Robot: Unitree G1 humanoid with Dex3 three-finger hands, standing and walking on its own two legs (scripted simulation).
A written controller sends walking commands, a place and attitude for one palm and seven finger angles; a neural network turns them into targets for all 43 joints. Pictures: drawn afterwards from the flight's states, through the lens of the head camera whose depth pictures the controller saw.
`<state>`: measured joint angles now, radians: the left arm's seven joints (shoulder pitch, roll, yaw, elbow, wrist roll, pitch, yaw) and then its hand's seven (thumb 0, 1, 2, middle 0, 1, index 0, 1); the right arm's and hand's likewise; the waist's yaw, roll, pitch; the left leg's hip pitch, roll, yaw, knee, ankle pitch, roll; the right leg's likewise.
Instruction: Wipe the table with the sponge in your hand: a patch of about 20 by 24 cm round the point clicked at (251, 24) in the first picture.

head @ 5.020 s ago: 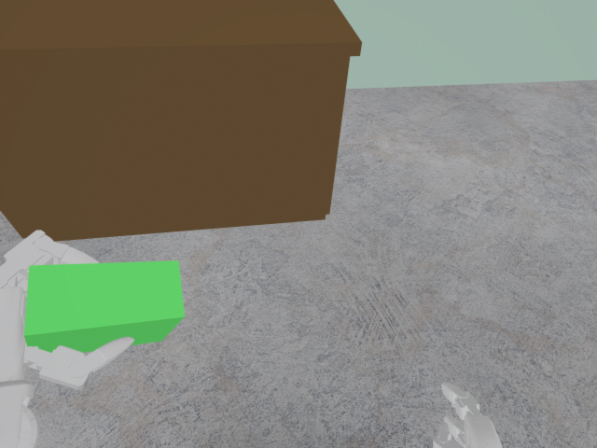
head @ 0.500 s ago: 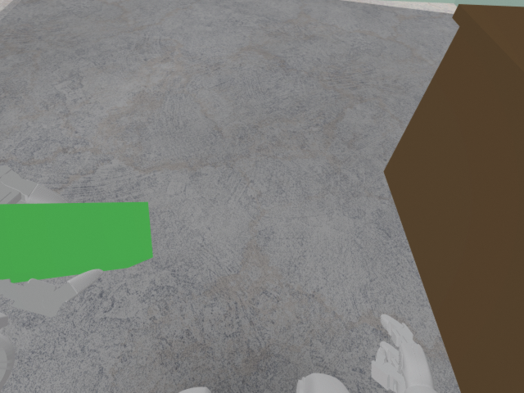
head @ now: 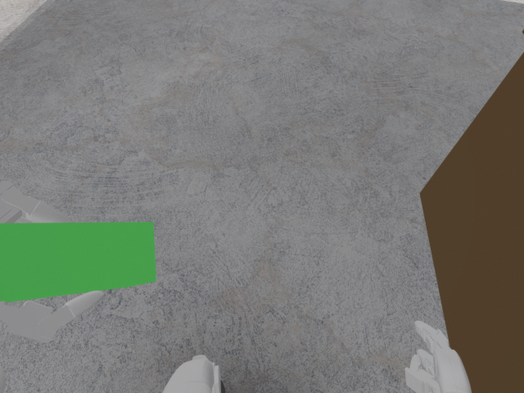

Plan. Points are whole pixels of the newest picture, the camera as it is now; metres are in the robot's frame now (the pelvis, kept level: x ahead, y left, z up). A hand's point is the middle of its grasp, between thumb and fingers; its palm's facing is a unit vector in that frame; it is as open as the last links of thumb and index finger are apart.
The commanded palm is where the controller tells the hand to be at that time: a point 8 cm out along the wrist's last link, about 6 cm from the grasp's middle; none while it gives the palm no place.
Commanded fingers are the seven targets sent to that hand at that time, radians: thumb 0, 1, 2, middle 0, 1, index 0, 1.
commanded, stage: turn to face it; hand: left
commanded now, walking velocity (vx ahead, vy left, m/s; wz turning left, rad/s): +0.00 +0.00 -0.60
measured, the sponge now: (99, 260) +0.24 +0.19 +0.15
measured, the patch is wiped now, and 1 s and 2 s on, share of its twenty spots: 0.00 0.00 0.00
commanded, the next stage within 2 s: none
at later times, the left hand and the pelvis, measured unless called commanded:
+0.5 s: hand (150, 215) +0.28 +0.14 +0.17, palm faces +0.23 -0.84 -0.49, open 10.3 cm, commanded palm +0.23 +0.20 +0.18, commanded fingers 0.00 0.10 1.30 -1.20 -1.60 -1.20 -1.60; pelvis +0.02 -0.05 -0.01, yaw -11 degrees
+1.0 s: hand (205, 235) +0.26 +0.08 +0.16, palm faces +0.00 -0.89 -0.46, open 10.3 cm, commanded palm +0.24 +0.12 +0.18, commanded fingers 0.00 0.10 1.30 -1.20 -1.60 -1.20 -1.60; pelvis -0.04 -0.05 -0.01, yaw -28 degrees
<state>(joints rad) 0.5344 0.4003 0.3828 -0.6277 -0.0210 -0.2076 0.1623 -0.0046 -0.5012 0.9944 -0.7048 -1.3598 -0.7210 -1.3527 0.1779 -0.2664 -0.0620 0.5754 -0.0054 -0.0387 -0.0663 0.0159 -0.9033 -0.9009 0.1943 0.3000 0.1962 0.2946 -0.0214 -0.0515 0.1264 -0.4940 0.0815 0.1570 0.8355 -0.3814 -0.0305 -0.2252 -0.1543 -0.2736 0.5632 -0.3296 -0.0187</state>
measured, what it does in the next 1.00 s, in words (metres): steps on the spot, turning right: left foot, then right foot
